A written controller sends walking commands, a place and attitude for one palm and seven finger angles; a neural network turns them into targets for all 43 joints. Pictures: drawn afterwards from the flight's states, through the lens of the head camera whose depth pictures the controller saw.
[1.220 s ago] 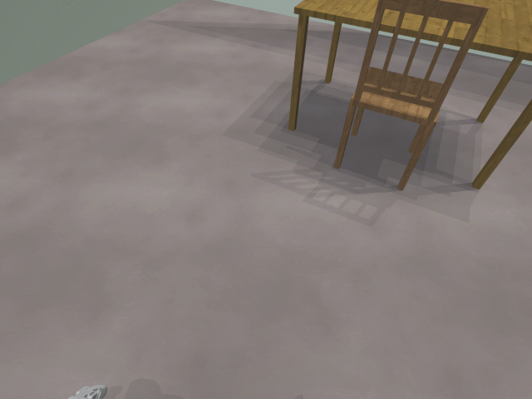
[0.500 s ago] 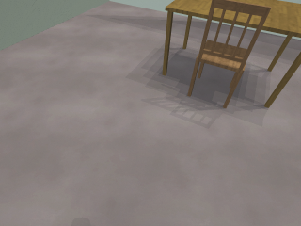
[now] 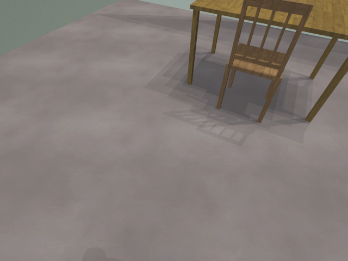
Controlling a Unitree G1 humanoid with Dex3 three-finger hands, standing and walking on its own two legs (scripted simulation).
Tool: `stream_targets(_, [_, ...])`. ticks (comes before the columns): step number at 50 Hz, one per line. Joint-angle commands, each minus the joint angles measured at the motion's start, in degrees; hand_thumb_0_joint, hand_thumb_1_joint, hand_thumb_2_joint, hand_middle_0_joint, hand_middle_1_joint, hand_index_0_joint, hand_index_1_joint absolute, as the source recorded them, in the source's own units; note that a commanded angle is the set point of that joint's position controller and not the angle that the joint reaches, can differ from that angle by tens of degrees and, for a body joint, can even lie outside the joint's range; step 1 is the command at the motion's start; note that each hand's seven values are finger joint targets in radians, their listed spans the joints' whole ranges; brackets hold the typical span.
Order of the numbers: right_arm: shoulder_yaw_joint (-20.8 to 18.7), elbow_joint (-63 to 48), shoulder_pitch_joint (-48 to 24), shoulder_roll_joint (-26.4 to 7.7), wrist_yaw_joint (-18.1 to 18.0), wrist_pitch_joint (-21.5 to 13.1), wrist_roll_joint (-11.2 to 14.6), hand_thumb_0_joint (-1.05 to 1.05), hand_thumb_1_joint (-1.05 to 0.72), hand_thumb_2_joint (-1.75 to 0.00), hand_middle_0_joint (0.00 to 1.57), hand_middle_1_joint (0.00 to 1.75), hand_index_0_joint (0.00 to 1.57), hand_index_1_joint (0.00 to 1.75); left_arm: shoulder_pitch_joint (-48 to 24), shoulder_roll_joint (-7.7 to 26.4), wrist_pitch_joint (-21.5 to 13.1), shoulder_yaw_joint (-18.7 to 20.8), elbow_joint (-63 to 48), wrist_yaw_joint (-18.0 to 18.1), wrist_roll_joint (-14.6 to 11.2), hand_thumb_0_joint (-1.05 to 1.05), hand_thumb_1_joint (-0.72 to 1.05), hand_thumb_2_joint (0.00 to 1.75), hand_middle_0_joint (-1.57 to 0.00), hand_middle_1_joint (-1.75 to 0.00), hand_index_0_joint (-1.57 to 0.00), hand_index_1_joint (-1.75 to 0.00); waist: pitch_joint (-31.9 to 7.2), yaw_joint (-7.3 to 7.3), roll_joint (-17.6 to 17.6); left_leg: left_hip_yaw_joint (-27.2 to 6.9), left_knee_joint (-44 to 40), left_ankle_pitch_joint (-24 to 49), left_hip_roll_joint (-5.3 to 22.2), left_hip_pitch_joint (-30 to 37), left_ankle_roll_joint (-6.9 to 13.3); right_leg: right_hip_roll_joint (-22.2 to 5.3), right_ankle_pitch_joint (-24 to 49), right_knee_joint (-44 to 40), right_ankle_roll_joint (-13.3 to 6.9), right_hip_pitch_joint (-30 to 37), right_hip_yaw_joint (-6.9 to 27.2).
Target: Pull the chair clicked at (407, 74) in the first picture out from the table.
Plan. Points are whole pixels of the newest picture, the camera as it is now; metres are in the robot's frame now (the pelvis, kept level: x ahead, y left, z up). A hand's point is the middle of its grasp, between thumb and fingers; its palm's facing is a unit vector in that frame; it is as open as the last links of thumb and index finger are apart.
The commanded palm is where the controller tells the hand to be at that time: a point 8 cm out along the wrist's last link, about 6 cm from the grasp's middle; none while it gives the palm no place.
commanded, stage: look at it before walking up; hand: left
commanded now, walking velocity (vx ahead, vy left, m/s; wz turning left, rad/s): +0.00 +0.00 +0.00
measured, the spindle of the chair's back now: (265, 36) +1.41 -0.50 -0.10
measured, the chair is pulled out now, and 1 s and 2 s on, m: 0.00 0.00 0.00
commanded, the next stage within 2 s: walk to a spot facing it in 0.22 s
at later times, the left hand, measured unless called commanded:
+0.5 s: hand out of the picture +0.08 +0.23 -0.17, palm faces -0.06 -0.96 -0.28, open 7.4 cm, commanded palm none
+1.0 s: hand (133, 260) +0.16 +0.12 -0.17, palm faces -0.23 -0.96 -0.17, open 7.4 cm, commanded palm none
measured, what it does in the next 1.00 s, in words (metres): walks ahead, turning right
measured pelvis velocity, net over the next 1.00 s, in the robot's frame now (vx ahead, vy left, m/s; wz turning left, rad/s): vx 0.18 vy -0.06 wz -0.30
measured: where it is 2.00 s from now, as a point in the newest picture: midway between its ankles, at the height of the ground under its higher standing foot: (202, 199)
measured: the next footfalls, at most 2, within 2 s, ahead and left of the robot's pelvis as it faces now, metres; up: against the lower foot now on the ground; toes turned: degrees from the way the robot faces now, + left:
left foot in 1.16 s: +0.44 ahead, +0.01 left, +0.00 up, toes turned -13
right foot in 1.80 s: +0.58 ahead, -0.27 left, +0.00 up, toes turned -49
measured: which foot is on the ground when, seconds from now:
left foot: down 0.00-0.68, up 0.70-1.00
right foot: down 0.00-1.00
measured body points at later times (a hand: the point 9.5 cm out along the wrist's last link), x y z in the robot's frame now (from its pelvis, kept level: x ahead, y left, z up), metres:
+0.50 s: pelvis +0.03 +0.00 -0.01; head +0.03 +0.00 +0.44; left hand +0.08 +0.28 -0.15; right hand +0.09 -0.28 -0.14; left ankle +0.01 +0.12 -0.74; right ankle +0.01 -0.12 -0.74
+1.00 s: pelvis +0.18 -0.06 +0.00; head +0.21 -0.07 +0.45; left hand +0.17 +0.17 -0.15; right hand +0.21 -0.32 -0.15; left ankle +0.30 +0.06 -0.67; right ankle +0.07 -0.12 -0.74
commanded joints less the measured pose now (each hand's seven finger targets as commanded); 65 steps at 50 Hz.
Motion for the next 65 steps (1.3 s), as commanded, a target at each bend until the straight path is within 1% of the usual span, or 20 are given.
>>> stream_targets(1, [-2.4, -3.4, -3.1, -11.8, -0.9, -1.5, -0.1, 0.0, -0.9, -0.9, 0.2, 0.3, 0.2, 0.3, -2.5, 11.6, -1.5, 2.6, -3.6, 1.0, 0.0, 0.0, 0.9, 0.9, -0.2, -0.3, -0.2, -0.3, -3.4, -0.12, 0.7, -5.5, -3.9, 5.0, 6.8, 0.5, 1.7, -6.3, 3.5, -4.6, -2.1, -0.6, 5.9])
stream_targets(16, [-2.3, -3.4, -3.4, -12.0, -1.0, -1.6, -0.1, 0.0, -0.9, -0.9, 0.2, 0.3, 0.2, 0.3, -2.6, 11.8, -1.6, 2.6, -3.5, 1.0, 0.0, 0.0, 0.9, 0.9, -0.2, -0.3, -0.2, -0.3, -4.7, -0.1, 0.2, -5.1, -3.6, 9.0, 7.1, 2.2, 1.6, -6.5, 8.9, -4.2, -2.2, 1.1, 5.6])
stream_targets(20, [-1.2, -2.7, 1.4, -5.4, -0.9, -0.2, -0.8, 0.0, -0.9, -0.9, 0.2, 0.3, 0.2, 0.3, 2.4, 5.3, 0.6, 1.8, -2.8, 0.5, 0.2, 0.0, 0.9, 0.9, -0.2, -0.3, -0.2, -0.3, -2.9, -0.08, 0.6, -2.1, -1.2, -6.9, 7.2, 1.7, 0.7, -4.5, -7.0, -2.6, -2.2, -3.7, 7.3])
stream_targets(23, [-2.7, -4.4, 2.8, -7.8, -0.9, 0.1, -0.9, 0.0, -0.9, -0.9, 0.2, 0.3, 0.2, 0.3, 3.1, 5.2, 1.1, 2.8, -5.3, -0.6, 0.6, 0.0, 0.9, 0.9, -0.2, -0.3, -0.2, -0.3, 3.5, -0.37, 3.6, -5.6, -4.6, -21.2, 10.4, -0.5, 2.8, -0.8, -16.2, 2.4, -2.5, -12.2, 6.3])
stream_targets(26, [-4.5, -5.6, 6.0, -10.3, -1.2, -0.8, -0.7, 0.0, -0.9, -0.9, 0.2, 0.3, 0.2, 0.3, 2.7, 2.5, 0.6, 3.4, -8.1, -1.3, 0.6, 0.0, 0.9, 0.9, -0.2, -0.3, -0.2, -0.3, 4.7, -1.59, 10.7, -13.0, -9.7, -20.7, 20.0, 3.9, 8.5, 1.6, -14.4, 19.5, -1.1, -20.5, -1.2])
stream_targets(29, [-4.8, -5.8, 8.3, -8.6, -1.3, -1.8, -0.9, 0.0, -0.9, -0.9, 0.2, 0.3, 0.2, 0.3, 0.0, 1.1, -0.3, 3.9, -10.8, -1.9, 0.6, 0.0, 0.9, 0.9, -0.2, -0.3, -0.2, -0.3, 4.0, -2.24, 9.1, -8.5, -6.1, -2.5, 22.6, 8.2, 10.2, -2.5, -18.4, 22.5, -0.7, -24.0, -1.4])
stream_targets(32, [-4.6, -6.9, 4.0, -6.7, -1.3, -1.8, -1.2, 0.0, -0.9, -0.9, 0.2, 0.3, 0.2, 0.3, 11.1, -1.0, -0.8, 4.6, -7.6, -2.3, 0.6, 0.0, 0.9, 0.9, -0.2, -0.3, -0.2, -0.3, 0.7, 3.65, 6.8, 3.8, 7.2, 0.8, 16.8, -2.2, 4.7, -0.6, -8.5, 10.4, -1.4, -4.1, -6.2])
stream_targets(33, [-4.3, -8.0, 2.4, -4.8, -0.9, -1.9, -0.6, 0.0, -0.9, -0.9, 0.2, 0.3, 0.2, 0.3, 20.2, 2.2, -1.4, 5.4, -4.8, -1.9, 0.9, 0.0, 0.9, 0.9, -0.2, -0.3, -0.2, -0.3, -2.2, 7.85, -3.1, 9.3, 22.7, -1.7, 11.9, -10.9, 1.8, -1.9, -5.9, 2.8, -2.6, 7.9, -1.8])
stream_targets(34, [-2.9, -11.1, 0.7, 0.3, -0.3, -2.1, -0.1, 0.0, -0.9, -0.9, 0.2, 0.3, 0.2, 0.3, 27.1, 9.4, -2.3, 6.9, -2.9, -0.6, 1.2, 0.0, 0.9, 0.9, -0.2, -0.3, -0.2, -0.3, -2.4, 9.55, -24.3, 12.2, 41.2, -21.3, 3.3, -30.0, -1.8, -17.7, -7.2, -7.3, -8.4, 15.9, 26.5])
stream_targets(35, [-2.9, -13.3, -3.4, -0.8, -0.3, -2.6, -0.6, 0.0, -0.9, -0.9, 0.2, 0.3, 0.2, 0.3, 29.3, 9.1, -2.3, 6.7, -2.7, 0.4, 0.0, 0.0, 0.9, 0.9, -0.2, -0.3, -0.2, -0.3, -1.9, 9.9, -18.6, 4.2, 47.1, -22.4, 3.3, -34.2, -0.9, -21.0, -2.1, -11.1, -11.8, 15.5, 36.2])
stream_targets(39, [-3.7, -10.6, -1.7, 0.7, 0.0, -2.5, -1.0, 0.0, -0.9, -0.9, 0.2, 0.3, 0.2, 0.3, 17.7, 1.8, -3.3, 5.1, -5.8, 0.8, 0.4, 0.0, 0.9, 0.9, -0.2, -0.3, -0.2, -0.3, 3.8, 3.13, -0.8, 0.9, 46.9, -7.5, 8.3, -31.1, -1.5, -16.4, 0.4, -10.5, -12.8, 3.4, 23.6])
stream_targets(43, [-3.7, -10.0, 1.3, 3.1, 0.4, -1.4, -1.0, 0.0, -0.9, -0.9, 0.2, 0.3, 0.2, 0.3, 18.7, 0.2, -4.5, 4.7, -4.8, 0.9, 0.5, 0.0, 0.9, 0.9, -0.2, -0.3, -0.2, -0.3, 1.6, 0.62, -2.1, 2.5, 43.3, -1.6, 8.0, -31.4, -3.3, -12.5, 13.6, -9.7, -11.1, 4.6, 14.0])
stream_targets(53, [-3.0, -14.5, -8.4, 5.8, 1.4, -2.7, -0.5, 0.0, -0.9, -0.9, 0.2, 0.3, 0.2, 0.3, 21.1, -1.5, -4.3, 4.4, -2.1, 1.9, 0.8, 0.0, 0.9, 0.9, -0.2, -0.3, -0.2, -0.3, 3.5, 3.32, -6.8, 6.7, 19.1, 2.1, 4.9, -24.0, -1.5, -9.7, 26.5, -7.6, -9.0, 7.4, 10.0])
stream_targets(56, [-3.8, -10.9, 4.3, 3.7, 0.3, -3.6, -0.7, 0.0, -0.9, -0.9, 0.2, 0.3, 0.2, 0.3, 17.7, 0.4, -4.3, 5.2, -2.7, 2.0, 0.6, 0.0, 0.9, 0.9, -0.2, -0.3, -0.2, -0.3, -1.9, -2.67, -6.4, 7.9, 10.1, 2.7, 1.5, -6.2, 0.4, -8.3, 37.3, 4.8, -7.3, 5.4, 7.6])
stream_targets(57, [-4.6, -8.1, 13.2, 0.9, -0.4, -3.8, -1.0, 0.0, -0.9, -0.9, 0.2, 0.3, 0.2, 0.3, 17.4, -0.3, -4.3, 5.4, -3.0, 1.8, 0.2, 0.0, 0.9, 0.9, -0.2, -0.3, -0.2, -0.3, -6.7, -6.07, -4.2, 5.5, 8.2, 5.3, 3.7, 7.3, 1.4, -6.3, 31.9, 15.6, -5.8, -0.6, 6.8])
stream_targets(58, [-6.2, -6.3, 20.9, -5.8, -1.1, -3.9, -1.8, 0.0, -0.9, -0.9, 0.2, 0.3, 0.2, 0.3, 20.3, -3.3, -4.0, 5.4, -3.7, 1.2, -0.5, 0.0, 0.9, 0.9, -0.2, -0.3, -0.2, -0.3, -15.0, -7.78, 9.5, -11.4, 6.9, 4.8, 17.4, 21.6, 5.2, 0.4, 9.2, 32.2, -3.4, -11.8, 1.3])
stream_targets(59, [-6.7, -6.0, 24.2, -9.8, -1.1, -3.5, -1.4, 0.0, -0.9, -0.9, 0.2, 0.3, 0.2, 0.3, 21.8, -5.8, -4.0, 4.7, -4.7, 0.7, -0.6, 0.0, 0.9, 0.9, -0.2, -0.3, -0.2, -0.3, -17.1, -6.56, 20.8, -28.9, -3.0, 1.1, 29.3, 23.6, 9.4, 4.6, -20.9, 49.9, -2.5, -21.1, 0.4])
stream_targets(60, [-5.9, -6.9, 18.8, -6.5, -1.1, -3.0, -1.1, 0.0, -0.9, -0.9, 0.2, 0.3, 0.2, 0.3, 18.1, -3.7, -3.9, 5.2, -5.2, 0.9, 0.1, 0.0, 0.9, 0.9, -0.2, -0.3, -0.2, -0.3, -11.1, -5.34, 13.5, -30.4, -8.7, -11.0, 29.8, 14.3, 10.5, 0.9, -19.1, 54.8, -3.3, -23.3, 3.6])
stream_targets(62, [-4.1, -8.3, 10.9, 1.4, -1.3, -3.8, -1.0, 0.0, -0.9, -0.9, 0.2, 0.3, 0.2, 0.3, 12.4, -4.9, -3.0, 5.4, -5.3, 0.0, 0.8, 0.0, 0.9, 0.9, -0.2, -0.3, -0.2, -0.3, 1.0, -2.26, 7.2, -17.6, -11.1, -11.3, 23.9, 0.1, 5.9, -3.7, -7.6, 55.4, -2.5, -25.4, 3.0])
stream_targets(65, [-3.0, -6.8, 10.9, 5.5, -1.7, -5.2, -0.9, 0.0, -0.9, -0.9, 0.2, 0.3, 0.2, 0.3, 15.0, -7.7, -0.9, 5.3, -4.2, -0.8, 1.2, 0.0, 0.9, 0.9, -0.2, -0.3, -0.2, -0.3, 1.6, 1.39, 7.1, -1.1, -10.0, 4.4, 18.4, -5.5, 1.4, -4.5, -2.1, 51.4, -1.3, -20.6, 1.6])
